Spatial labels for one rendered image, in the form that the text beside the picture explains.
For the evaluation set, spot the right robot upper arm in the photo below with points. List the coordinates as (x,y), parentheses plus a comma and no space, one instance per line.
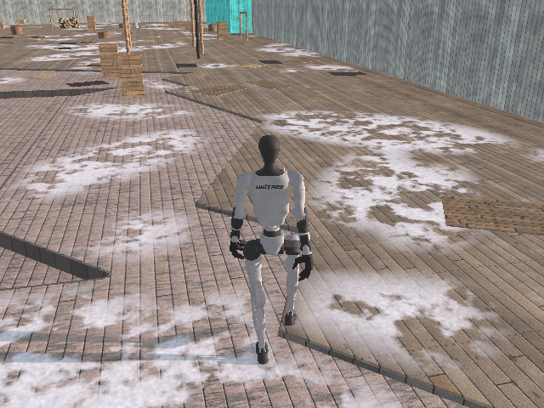
(296,179)

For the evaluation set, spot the left robot forearm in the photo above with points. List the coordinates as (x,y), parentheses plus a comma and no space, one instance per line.
(236,225)

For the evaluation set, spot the left robot hand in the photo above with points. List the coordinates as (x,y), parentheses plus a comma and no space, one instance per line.
(237,246)

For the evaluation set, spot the right robot hand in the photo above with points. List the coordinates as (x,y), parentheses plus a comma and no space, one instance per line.
(309,263)

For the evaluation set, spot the right robot forearm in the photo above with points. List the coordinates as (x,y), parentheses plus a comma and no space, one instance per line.
(303,234)

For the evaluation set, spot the robot right shin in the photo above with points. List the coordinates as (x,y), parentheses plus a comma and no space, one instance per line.
(291,288)

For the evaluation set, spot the left robot upper arm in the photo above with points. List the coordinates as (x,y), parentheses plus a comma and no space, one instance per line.
(243,181)

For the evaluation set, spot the humanoid robot torso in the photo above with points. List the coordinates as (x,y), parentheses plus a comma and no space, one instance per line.
(270,199)

